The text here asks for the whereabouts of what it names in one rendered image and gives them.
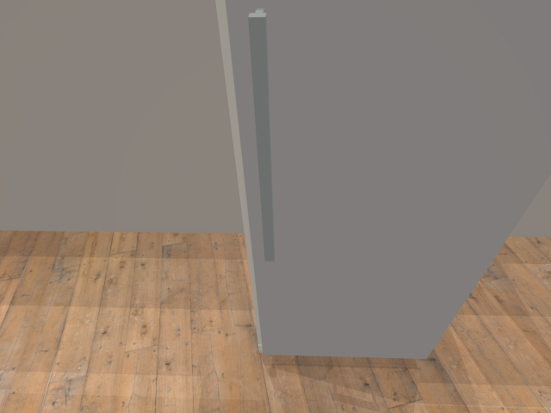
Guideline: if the fridge door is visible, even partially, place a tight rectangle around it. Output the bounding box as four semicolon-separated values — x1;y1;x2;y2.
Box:
226;0;551;359

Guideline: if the handle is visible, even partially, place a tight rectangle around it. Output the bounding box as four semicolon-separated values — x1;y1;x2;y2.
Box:
248;9;275;262

